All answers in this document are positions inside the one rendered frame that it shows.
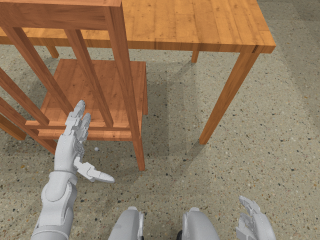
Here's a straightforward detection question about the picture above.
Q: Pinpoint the robot thigh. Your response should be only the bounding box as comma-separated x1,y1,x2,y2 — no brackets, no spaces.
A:
108,209,144,240
182,210,220,240

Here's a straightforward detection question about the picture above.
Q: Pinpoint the robot left thigh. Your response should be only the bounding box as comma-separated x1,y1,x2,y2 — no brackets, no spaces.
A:
108,209,144,240

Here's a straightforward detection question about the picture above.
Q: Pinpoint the left robot forearm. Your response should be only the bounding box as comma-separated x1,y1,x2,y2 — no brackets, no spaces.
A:
30,170,78,240

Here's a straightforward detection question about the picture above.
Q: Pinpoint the chair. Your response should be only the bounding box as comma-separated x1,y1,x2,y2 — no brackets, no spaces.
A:
0,0,148,171

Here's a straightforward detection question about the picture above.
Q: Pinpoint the table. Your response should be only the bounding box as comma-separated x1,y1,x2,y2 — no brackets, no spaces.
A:
0,0,276,145

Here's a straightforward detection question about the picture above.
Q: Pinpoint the left robot hand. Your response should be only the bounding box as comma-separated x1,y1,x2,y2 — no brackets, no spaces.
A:
54,100,115,183

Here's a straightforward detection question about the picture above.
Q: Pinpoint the right robot hand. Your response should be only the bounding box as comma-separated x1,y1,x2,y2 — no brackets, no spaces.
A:
235,195,276,240

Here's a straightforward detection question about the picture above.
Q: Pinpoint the robot right thigh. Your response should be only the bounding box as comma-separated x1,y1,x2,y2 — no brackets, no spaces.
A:
182,210,220,240

